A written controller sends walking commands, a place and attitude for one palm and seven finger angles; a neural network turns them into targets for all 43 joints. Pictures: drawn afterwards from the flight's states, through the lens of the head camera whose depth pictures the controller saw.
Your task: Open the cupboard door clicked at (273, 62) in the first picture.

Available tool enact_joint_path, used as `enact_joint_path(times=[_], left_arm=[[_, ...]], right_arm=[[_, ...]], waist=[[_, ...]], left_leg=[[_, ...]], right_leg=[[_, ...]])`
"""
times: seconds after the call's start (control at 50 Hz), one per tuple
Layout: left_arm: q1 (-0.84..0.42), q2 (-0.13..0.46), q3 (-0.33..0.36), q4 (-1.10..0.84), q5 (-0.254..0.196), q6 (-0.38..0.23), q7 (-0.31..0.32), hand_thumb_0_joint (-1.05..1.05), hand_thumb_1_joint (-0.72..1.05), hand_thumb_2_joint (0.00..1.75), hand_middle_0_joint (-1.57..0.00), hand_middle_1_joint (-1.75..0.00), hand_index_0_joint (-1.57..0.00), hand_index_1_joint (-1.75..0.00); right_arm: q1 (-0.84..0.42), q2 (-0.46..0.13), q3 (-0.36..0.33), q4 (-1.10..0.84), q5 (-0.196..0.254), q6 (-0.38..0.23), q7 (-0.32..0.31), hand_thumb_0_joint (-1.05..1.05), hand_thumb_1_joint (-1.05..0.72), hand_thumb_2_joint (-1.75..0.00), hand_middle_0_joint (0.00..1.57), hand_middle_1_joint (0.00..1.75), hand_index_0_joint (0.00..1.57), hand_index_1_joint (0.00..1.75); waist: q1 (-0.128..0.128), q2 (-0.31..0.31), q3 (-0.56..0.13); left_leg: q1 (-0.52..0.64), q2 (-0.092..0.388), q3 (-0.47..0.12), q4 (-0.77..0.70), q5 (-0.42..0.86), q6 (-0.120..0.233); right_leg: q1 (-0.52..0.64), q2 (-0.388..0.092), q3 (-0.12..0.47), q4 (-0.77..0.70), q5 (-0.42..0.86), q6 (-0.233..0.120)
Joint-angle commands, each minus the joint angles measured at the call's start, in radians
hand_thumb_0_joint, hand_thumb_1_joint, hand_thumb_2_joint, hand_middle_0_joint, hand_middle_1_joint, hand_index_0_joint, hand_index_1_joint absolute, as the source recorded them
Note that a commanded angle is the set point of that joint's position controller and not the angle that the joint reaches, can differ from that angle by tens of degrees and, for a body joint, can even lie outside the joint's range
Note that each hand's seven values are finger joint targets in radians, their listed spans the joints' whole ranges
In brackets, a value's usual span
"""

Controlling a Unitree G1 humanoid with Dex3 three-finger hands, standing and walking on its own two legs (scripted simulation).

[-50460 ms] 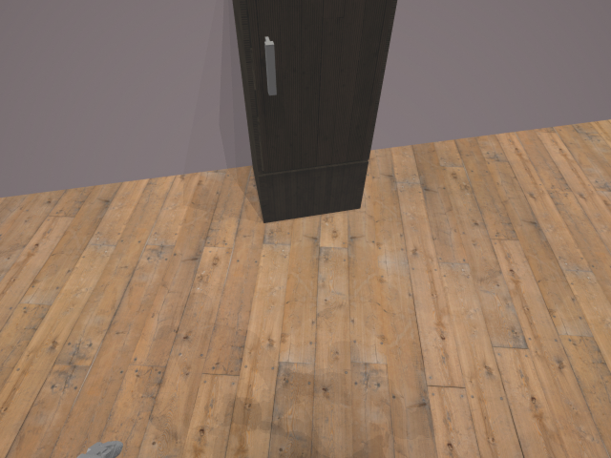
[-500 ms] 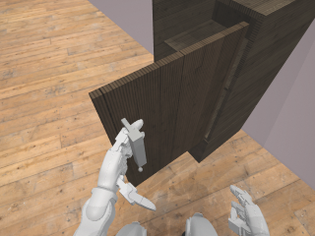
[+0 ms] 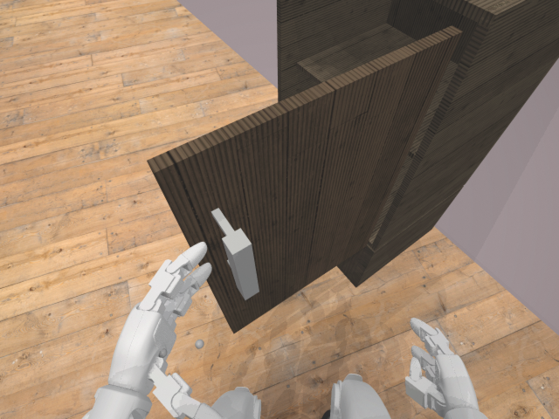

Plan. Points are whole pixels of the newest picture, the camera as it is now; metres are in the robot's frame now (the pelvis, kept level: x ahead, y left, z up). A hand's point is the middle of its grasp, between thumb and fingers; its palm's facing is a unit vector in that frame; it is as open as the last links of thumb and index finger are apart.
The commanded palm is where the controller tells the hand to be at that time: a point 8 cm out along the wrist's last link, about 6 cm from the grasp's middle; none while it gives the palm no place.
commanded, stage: slide the hand sideways off the handle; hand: left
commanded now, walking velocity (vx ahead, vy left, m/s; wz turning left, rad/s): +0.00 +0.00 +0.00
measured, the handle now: (234, 256) +0.32 +0.09 +0.06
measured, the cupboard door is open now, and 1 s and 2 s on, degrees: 88 88 88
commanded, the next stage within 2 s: draw the hand back to the body in 0.28 s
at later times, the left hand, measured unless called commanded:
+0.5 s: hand (161, 356) +0.19 +0.15 +0.07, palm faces -0.13 -0.99 -0.05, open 16.3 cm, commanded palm +0.16 +0.21 +0.09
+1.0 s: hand (79, 327) +0.20 +0.20 +0.15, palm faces +0.11 -0.95 -0.28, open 15.6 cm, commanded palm +0.15 +0.26 +0.17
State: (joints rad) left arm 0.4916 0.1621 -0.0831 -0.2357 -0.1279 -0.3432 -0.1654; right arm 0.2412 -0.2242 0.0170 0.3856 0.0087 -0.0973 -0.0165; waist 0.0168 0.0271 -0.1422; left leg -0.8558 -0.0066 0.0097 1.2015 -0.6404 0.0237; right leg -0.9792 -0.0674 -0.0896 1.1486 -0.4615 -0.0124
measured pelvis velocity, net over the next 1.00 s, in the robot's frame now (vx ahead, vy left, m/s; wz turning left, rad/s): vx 0.01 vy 0.01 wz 0.00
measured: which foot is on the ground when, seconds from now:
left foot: down 0.00-1.00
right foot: down 0.00-1.00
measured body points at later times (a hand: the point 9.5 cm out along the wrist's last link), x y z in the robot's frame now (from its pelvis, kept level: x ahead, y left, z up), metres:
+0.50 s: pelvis -0.01 +0.00 +0.00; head +0.06 +0.00 +0.44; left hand +0.19 +0.20 +0.07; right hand +0.19 -0.23 -0.07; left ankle -0.03 +0.10 -0.64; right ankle +0.05 -0.12 -0.64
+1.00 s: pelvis +0.01 +0.01 +0.05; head +0.03 +0.00 +0.50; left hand +0.19 +0.25 +0.17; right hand +0.20 -0.22 +0.00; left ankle -0.03 +0.10 -0.64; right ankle +0.05 -0.12 -0.64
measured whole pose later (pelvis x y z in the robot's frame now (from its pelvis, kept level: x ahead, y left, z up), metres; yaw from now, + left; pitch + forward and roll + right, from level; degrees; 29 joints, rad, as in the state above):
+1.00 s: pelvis +0.01 +0.01 +0.05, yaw +0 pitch +7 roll -2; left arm 0.61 0.31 0.13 -0.43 -0.11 -0.08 -0.03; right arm 0.28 -0.23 0.04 0.45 0.03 -0.16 -0.09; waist 0.03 0.05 -0.11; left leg -0.48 0.00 0.00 0.89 -0.53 0.03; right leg -0.58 -0.04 -0.10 0.83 -0.35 0.00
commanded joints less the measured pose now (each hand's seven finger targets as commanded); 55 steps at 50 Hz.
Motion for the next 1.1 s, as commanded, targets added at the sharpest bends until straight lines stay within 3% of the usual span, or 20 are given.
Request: enact_joint_path(times=[0.0, 0.08, 0.1, 0.16, 0.22, 0.26, 0.34, 0.42, 0.48, 0.54, 0.62, 0.76, 0.86, 0.88, 0.9, 0.92, 0.94, 1.02, 1.08], left_arm=[[0.041, 0.086, 0.117, -0.214, -0.050, -0.065, -0.021, 0.00, -0.50, 0.30, -0.15, -0.30, -0.15, -0.30], [0.048, 0.107, 0.155, -0.205, -0.078, -0.073, -0.056, 0.00, -0.50, 0.30, -0.15, -0.30, -0.15, -0.30], [0.038, 0.109, 0.153, -0.221, -0.084, -0.078, -0.067, 0.00, -0.50, 0.30, -0.15, -0.30, -0.15, -0.30], [0.082, 0.109, 0.150, -0.220, -0.104, -0.079, -0.104, 0.00, -0.50, 0.30, -0.15, -0.30, -0.15, -0.30], [0.052, 0.140, 0.179, -0.200, -0.115, -0.073, -0.121, 0.00, -0.50, 0.30, -0.15, -0.30, -0.15, -0.30], [0.025, 0.125, 0.165, -0.200, -0.119, -0.072, -0.124, 0.00, -0.50, 0.30, -0.15, -0.30, -0.15, -0.30], [0.024, 0.141, 0.194, -0.180, -0.124, -0.063, -0.115, 0.00, -0.50, 0.30, -0.15, -0.30, -0.15, -0.30], [0.015, 0.219, 0.251, -0.295, -0.125, -0.048, -0.097, 0.00, -0.50, 0.30, -0.15, -0.30, -0.15, -0.30], [0.034, 0.187, 0.227, -0.317, -0.131, -0.010, -0.089, 0.00, -0.50, 0.30, -0.15, -0.30, -0.15, -0.30], [0.080, 0.162, 0.225, -0.260, -0.139, 0.032, -0.087, 0.00, -0.50, 0.30, -0.15, -0.30, -0.15, -0.30], [0.068, 0.205, 0.266, -0.260, -0.138, 0.058, -0.089, 0.00, -0.50, 0.30, -0.15, -0.30, -0.15, -0.30], [0.068, 0.215, 0.301, -0.317, -0.171, 0.062, -0.112, 0.00, -0.50, 0.30, -0.15, -0.30, -0.15, -0.30], [0.042, 0.241, 0.335, -0.327, -0.177, 0.095, -0.125, 0.00, -0.32, 0.37, -0.16, -0.30, -0.16, -0.30], [0.072, 0.376, 0.381, -0.423, -0.012, 0.146, 0.060, 0.00, -0.29, 0.39, -0.16, -0.30, -0.16, -0.30], [0.147, 0.263, 0.317, -0.421, 0.012, 0.194, 0.141, 0.00, -0.26, 0.40, -0.16, -0.30, -0.16, -0.30], [0.149, 0.247, 0.299, -0.430, 0.040, 0.224, 0.193, 0.00, -0.22, 0.42, -0.16, -0.30, -0.16, -0.30], [0.173, 0.226, 0.283, -0.411, 0.057, 0.243, 0.227, 0.00, -0.18, 0.43, -0.16, -0.30, -0.16, -0.30], [0.109, 0.281, 0.323, -0.427, 0.094, 0.265, 0.294, 0.00, -0.05, 0.50, -0.17, -0.30, -0.17, -0.30], [0.060, 0.270, 0.319, -0.424, 0.107, 0.260, 0.310, 0.00, 0.06, 0.54, -0.17, -0.30, -0.17, -0.30]], right_arm=[[-0.032, -0.111, -0.062, -0.159, 0.004, -0.054, -0.021, 0.00, -0.90, -0.90, 0.20, 0.30, 0.20, 0.30], [-0.039, -0.114, -0.064, -0.153, 0.009, -0.059, -0.030, 0.00, -0.90, -0.90, 0.20, 0.30, 0.20, 0.30], [-0.040, -0.116, -0.064, -0.152, 0.009, -0.063, -0.032, 0.00, -0.90, -0.90, 0.20, 0.30, 0.20, 0.30], [-0.038, -0.118, -0.068, -0.152, 0.013, -0.070, -0.035, 0.00, -0.90, -0.90, 0.20, 0.30, 0.20, 0.30], [-0.044, -0.126, -0.068, -0.145, 0.013, -0.074, -0.042, 0.00, -0.90, -0.90, 0.20, 0.30, 0.20, 0.30], [-0.045, -0.127, -0.065, -0.145, 0.013, -0.079, -0.043, 0.00, -0.90, -0.90, 0.20, 0.30, 0.20, 0.30], [-0.047, -0.128, -0.065, -0.143, 0.015, -0.084, -0.047, 0.00, -0.90, -0.90, 0.20, 0.30, 0.20, 0.30], [-0.044, -0.132, -0.060, -0.157, 0.020, -0.080, -0.049, 0.00, -0.90, -0.90, 0.20, 0.30, 0.20, 0.30], [-0.037, -0.126, -0.054, -0.160, 0.029, -0.078, -0.050, 0.00, -0.90, -0.90, 0.20, 0.30, 0.20, 0.30], [-0.040, -0.123, -0.049, -0.156, 0.033, -0.075, -0.051, 0.00, -0.90, -0.90, 0.20, 0.30, 0.20, 0.30], [-0.046, -0.131, -0.041, -0.153, 0.034, -0.080, -0.056, 0.00, -0.90, -0.90, 0.20, 0.30, 0.20, 0.30], [-0.044, -0.128, -0.031, -0.136, 0.038, -0.119, -0.055, 0.00, -0.90, -0.90, 0.20, 0.30, 0.20, 0.30], [-0.051, -0.132, -0.023, -0.111, 0.044, -0.146, -0.056, 0.00, -0.90, -0.90, 0.20, 0.30, 0.20, 0.30], [-0.039, -0.122, -0.034, -0.112, 0.023, -0.125, -0.085, 0.00, -0.90, -0.90, 0.20, 0.30, 0.20, 0.30], [-0.032, -0.099, -0.024, -0.113, 0.016, -0.119, -0.091, 0.00, -0.90, -0.90, 0.20, 0.30, 0.20, 0.30], [-0.033, -0.102, -0.023, -0.095, 0.012, -0.112, -0.090, 0.00, -0.90, -0.90, 0.20, 0.30, 0.20, 0.30], [-0.033, -0.093, -0.019, -0.082, 0.011, -0.105, -0.091, 0.00, -0.90, -0.90, 0.20, 0.30, 0.20, 0.30], [-0.062, -0.110, -0.018, -0.050, 0.005, -0.097, -0.101, 0.00, -0.90, -0.90, 0.20, 0.30, 0.20, 0.30], [-0.069, -0.110, -0.011, -0.026, 0.001, -0.105, -0.101, 0.00, -0.90, -0.90, 0.20, 0.30, 0.20, 0.30]], waist=[[-0.009, -0.061, -0.235], [-0.013, -0.058, -0.227], [-0.014, -0.030, -0.232], [-0.016, -0.029, -0.237], [-0.025, -0.043, -0.200], [-0.030, -0.030, -0.190], [-0.021, -0.037, -0.201], [0.004, 0.031, -0.263], [-0.008, 0.043, -0.227], [-0.016, -0.025, -0.163], [-0.013, -0.019, -0.109], [-0.007, 0.012, -0.105], [-0.004, 0.041, -0.078], [0.061, 0.054, -0.119], [0.031, 0.061, -0.053], [0.031, 0.072, -0.037], [0.024, 0.052, -0.005], [0.024, 0.009, -0.002], [0.020, 0.038, 0.026]], left_leg=[[-0.027, -0.025, -0.034, -0.172, 0.339, -0.027], [-0.043, -0.025, -0.030, -0.158, 0.316, -0.024], [-0.033, -0.025, -0.031, -0.158, 0.317, -0.025], [-0.024, -0.025, -0.034, -0.156, 0.342, -0.024], [-0.047, -0.022, -0.038, -0.151, 0.296, -0.020], [-0.046, -0.022, -0.037, -0.150, 0.273, -0.020], [-0.061, -0.023, -0.034, -0.146, 0.259, -0.020], [0.011, -0.023, -0.037, -0.199, 0.290, -0.019], [0.071, -0.023, -0.043, -0.249, 0.316, -0.021], [0.076, -0.018, -0.047, -0.284, 0.302, -0.020], [0.099, -0.013, -0.049, -0.324, 0.266, -0.019], [0.192, -0.009, -0.049, -0.379, 0.336, -0.024], [0.255, -0.003, -0.057, -0.423, 0.374, -0.027], [0.268, 0.012, -0.039, -0.496, 0.382, -0.020], [0.271, 0.009, -0.044, -0.523, 0.382, -0.027], [0.280, 0.013, -0.043, -0.535, 0.397, -0.026], [0.298, 0.021, -0.043, -0.544, 0.431, -0.026], [0.397, 0.024, -0.033, -0.593, 0.490, -0.016], [0.465, 0.026, -0.039, -0.651, 0.522, -0.020]], right_leg=[[0.356, 0.047, 0.059, -0.132, 0.229, -0.023], [0.357, 0.046, 0.075, -0.148, 0.197, -0.021], [0.347, 0.046, 0.072, -0.143, 0.194, -0.022], [0.351, 0.048, 0.069, -0.142, 0.217, -0.020], [0.325, 0.051, 0.075, -0.158, 0.142, -0.020], [0.309, 0.049, 0.071, -0.160, 0.109, -0.018], [0.319, 0.048, 0.082, -0.169, 0.077, -0.018], [0.378, 0.055, 0.071, -0.182, 0.101, -0.026], [0.395, 0.061, 0.043, -0.212, 0.145, -0.019], [0.413, 0.066, 0.030, -0.253, 0.131, -0.013], [0.432, 0.066, 0.033, -0.297, 0.084, -0.016], [0.506, 0.069, 0.022, -0.336, 0.180, -0.013], [0.545, 0.071, 0.009, -0.369, 0.220, -0.013], [0.619, 0.047, 0.054, -0.402, 0.202, -0.021], [0.609, 0.046, 0.040, -0.423, 0.195, -0.018], [0.636, 0.044, 0.040, -0.443, 0.208, -0.020], [0.642, 0.041, 0.030, -0.455, 0.227, -0.016], [0.717, 0.041, 0.029, -0.523, 0.291, -0.013], [0.748, 0.039, 0.024, -0.562, 0.297, -0.009]])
